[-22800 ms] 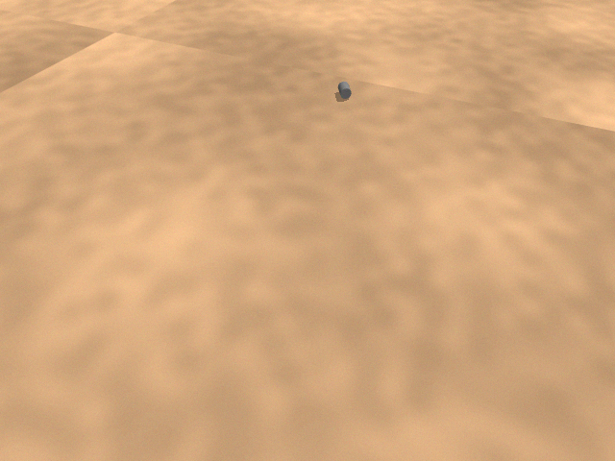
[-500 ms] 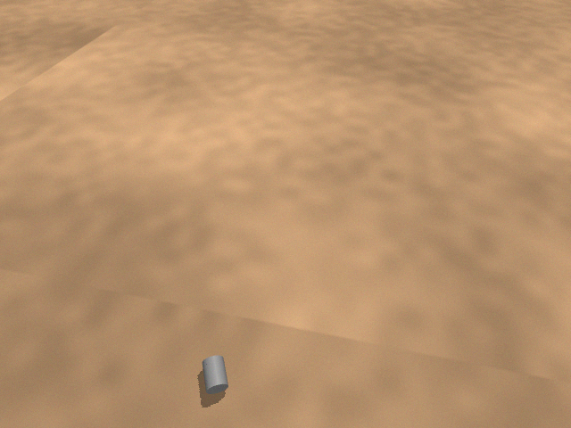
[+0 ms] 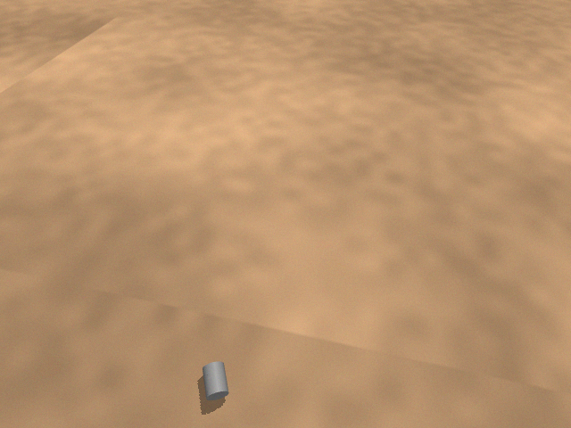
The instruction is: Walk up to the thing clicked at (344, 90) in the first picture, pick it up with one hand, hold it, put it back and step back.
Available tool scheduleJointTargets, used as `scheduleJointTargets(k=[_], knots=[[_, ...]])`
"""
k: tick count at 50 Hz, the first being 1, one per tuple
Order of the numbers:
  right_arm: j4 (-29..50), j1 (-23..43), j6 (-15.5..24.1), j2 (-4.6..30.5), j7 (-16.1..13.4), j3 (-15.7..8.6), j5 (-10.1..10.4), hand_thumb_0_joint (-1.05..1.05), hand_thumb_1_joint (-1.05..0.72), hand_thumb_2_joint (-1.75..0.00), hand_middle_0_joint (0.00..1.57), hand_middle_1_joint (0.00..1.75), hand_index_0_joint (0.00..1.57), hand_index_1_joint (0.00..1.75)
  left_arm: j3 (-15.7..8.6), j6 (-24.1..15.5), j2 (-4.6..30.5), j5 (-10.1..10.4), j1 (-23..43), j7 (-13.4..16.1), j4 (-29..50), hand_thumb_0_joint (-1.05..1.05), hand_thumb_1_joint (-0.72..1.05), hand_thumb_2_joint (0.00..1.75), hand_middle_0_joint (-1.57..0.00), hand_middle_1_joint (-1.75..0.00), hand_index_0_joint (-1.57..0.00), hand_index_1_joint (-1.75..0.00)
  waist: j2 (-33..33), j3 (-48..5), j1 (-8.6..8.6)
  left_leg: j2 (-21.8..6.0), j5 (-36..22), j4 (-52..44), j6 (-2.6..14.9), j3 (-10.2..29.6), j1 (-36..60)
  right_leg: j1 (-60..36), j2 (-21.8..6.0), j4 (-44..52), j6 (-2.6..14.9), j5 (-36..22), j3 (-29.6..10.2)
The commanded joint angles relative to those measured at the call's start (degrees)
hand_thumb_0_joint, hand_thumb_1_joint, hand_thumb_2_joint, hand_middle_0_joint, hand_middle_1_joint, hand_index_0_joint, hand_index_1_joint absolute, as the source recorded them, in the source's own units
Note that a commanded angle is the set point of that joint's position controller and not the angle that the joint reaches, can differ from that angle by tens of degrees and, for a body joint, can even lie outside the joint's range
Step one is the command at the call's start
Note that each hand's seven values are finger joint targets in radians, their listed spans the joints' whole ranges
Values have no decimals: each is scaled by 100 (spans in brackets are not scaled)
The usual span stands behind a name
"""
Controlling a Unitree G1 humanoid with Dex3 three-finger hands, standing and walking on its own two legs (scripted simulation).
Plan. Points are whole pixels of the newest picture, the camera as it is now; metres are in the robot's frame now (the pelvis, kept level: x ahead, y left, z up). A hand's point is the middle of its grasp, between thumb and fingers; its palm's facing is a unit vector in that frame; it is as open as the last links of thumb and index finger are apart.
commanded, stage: walk up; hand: left
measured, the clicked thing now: (215, 380) +0.42 +0.23 -0.74
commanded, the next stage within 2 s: stand in 0.40 s
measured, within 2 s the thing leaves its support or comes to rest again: neither
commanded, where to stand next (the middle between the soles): +0.02 +0.00 m, yaw -2 degrees
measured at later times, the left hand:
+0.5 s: hand out of the picture +0.08 +0.26 -0.15, palm faces -0.02 -0.94 -0.35, open 7.3 cm
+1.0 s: hand out of the picture +0.08 +0.24 -0.15, palm faces -0.04 -0.94 -0.34, open 7.3 cm
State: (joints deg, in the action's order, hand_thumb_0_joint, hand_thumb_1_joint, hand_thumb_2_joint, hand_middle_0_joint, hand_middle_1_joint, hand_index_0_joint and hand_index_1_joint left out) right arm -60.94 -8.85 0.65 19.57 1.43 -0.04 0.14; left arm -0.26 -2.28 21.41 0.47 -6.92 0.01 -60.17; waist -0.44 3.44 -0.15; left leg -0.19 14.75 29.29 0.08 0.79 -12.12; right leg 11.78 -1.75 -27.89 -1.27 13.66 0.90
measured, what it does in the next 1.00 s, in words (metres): stands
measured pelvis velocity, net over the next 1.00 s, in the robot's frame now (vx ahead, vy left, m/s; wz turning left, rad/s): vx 0.00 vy -0.01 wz -0.01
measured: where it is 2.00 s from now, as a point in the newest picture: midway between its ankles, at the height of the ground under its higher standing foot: outside the picture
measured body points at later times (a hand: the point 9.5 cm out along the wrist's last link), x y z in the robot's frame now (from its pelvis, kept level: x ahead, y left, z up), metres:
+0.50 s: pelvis +0.00 +0.00 +0.01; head +0.01 +0.00 +0.46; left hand +0.08 +0.30 -0.12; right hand +0.09 -0.31 -0.12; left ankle +0.01 +0.12 -0.74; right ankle +0.02 -0.14 -0.74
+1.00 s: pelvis +0.00 -0.01 +0.01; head +0.00 -0.01 +0.46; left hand +0.08 +0.29 -0.12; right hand +0.06 -0.31 -0.12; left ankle +0.01 +0.12 -0.74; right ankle +0.02 -0.14 -0.74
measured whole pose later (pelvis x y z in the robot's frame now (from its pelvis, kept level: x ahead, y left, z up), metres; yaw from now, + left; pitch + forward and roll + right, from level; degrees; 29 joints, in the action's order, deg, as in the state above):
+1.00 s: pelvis +0.00 -0.01 +0.01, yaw -1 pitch -3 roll +0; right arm -66.5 -5.5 0.1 19.8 1.2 -0.5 -0.4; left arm -0.1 -1.0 20.2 -0.4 -5.8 -0.4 -65.4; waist -0.2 3.2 -0.3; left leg -0.9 8.8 18.4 -1.0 0.3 -7.1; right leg 8.0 -1.0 -19.0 -0.6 8.6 0.5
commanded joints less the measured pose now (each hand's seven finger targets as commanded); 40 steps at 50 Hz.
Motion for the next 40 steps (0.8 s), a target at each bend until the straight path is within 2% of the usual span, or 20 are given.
scheduleJointTargets(k=[1,3,7,11,15,19,20,21,24,29,33,35,38,39,40], knots=[[226,270,144,1376,-140,-317,2,0,-90,-90,20,30,20,30,-226,-81,1215,-13,221,73,176,0,90,90,-20,-30,-20,-30,193,-648,37,-671,-1332,-797,255,593,143,-529,-500,430,352,-1147,-428],[185,427,144,1365,-140,-311,-5,0,-90,-90,20,30,20,30,-201,-66,1162,-7,240,66,85,0,90,90,-20,-30,-20,-30,259,-595,76,-699,-1353,-930,258,605,224,-533,-476,528,299,-1127,-392],[106,572,129,1333,-129,-302,-14,0,-90,-90,20,30,20,30,-190,-64,1177,-38,408,57,-66,0,90,90,-20,-30,-20,-30,101,-567,52,-667,-1450,-1001,228,485,408,-546,-532,720,251,-1243,-445],[35,674,98,1304,-111,-294,-23,0,-90,-90,20,30,20,30,-176,-57,1146,-57,528,48,-175,0,90,90,-20,-30,-20,-30,101,-418,47,-658,-1028,-1193,194,492,392,-496,-514,929,214,-836,-459],[-44,741,96,1336,-115,-304,-50,0,-90,-90,20,30,20,30,-186,-45,1163,-79,576,42,-228,0,90,90,-20,-30,-20,-30,160,-465,20,-641,-737,-1339,168,469,400,-522,-525,984,207,-769,-472],[-76,756,81,1294,-104,-286,-44,0,-90,-90,20,30,20,30,-193,-57,1170,-95,556,40,-282,0,90,90,-20,-30,-20,-30,72,-405,20,-604,-731,-1326,153,428,488,-452,-521,1150,188,-602,-514],[-23,906,101,1223,-119,-285,-49,0,-90,-90,20,30,20,30,-185,-55,1213,-93,607,47,-248,0,90,90,-20,-30,-20,-30,-147,-406,-23,-706,-1235,-1325,115,518,540,-491,-594,1074,194,-1125,-540],[-24,884,119,1261,-123,-285,-47,0,-90,-90,20,30,20,30,-187,-55,1149,-76,534,46,-262,0,90,90,-20,-30,-20,-30,-73,-526,-1,-707,-1432,-1311,99,495,613,-579,-593,1055,173,-1324,-530],[-95,837,132,1282,-138,-274,-40,0,-90,-90,20,30,20,30,-185,-39,1130,-60,465,39,-261,0,90,90,-20,-30,-20,-30,80,-686,-3,-712,-1639,-1299,72,436,760,-701,-611,1038,182,-1532,-536],[-155,855,102,1230,-149,-266,-46,0,-90,-90,20,30,20,30,-194,3,1163,-73,488,46,-245,0,90,90,-20,-30,-20,-30,126,-646,-14,-703,-1216,-1426,31,427,627,-735,-592,1115,201,-1110,-542],[-203,803,85,1242,-136,-260,-45,0,-90,-90,20,30,20,30,-173,37,1119,-92,386,30,-272,0,90,90,-20,-30,-20,-30,134,-363,-1,-653,-454,-1570,28,454,390,-475,-544,1249,189,-379,-560],[-177,835,93,1229,-127,-272,-49,0,-90,-90,20,30,20,30,-167,6,1106,-103,353,32,-248,0,90,90,-20,-30,-20,-30,49,-601,4,-697,-925,-1431,59,444,649,-530,-596,1202,200,-787,-570],[-203,759,91,1218,-126,-266,-60,0,-90,-90,20,30,20,30,-174,-2,1113,-90,376,38,-223,0,90,90,-20,-30,-20,-30,46,-503,-13,-681,-869,-1411,53,436,570,-498,-592,1243,196,-740,-596],[-223,712,89,1196,-126,-259,-61,0,-90,-90,20,30,20,30,-169,13,1115,-85,347,32,-226,0,90,90,-20,-30,-20,-30,21,-394,-16,-650,-659,-1462,25,430,553,-340,-570,1295,189,-470,-612],[-203,728,90,1224,-126,-272,-70,0,-90,-90,20,30,20,30,-182,15,1148,-87,398,33,-197,0,90,90,-20,-30,-20,-30,77,-498,-26,-674,-751,-1424,46,422,580,-441,-590,1269,216,-601,-620]])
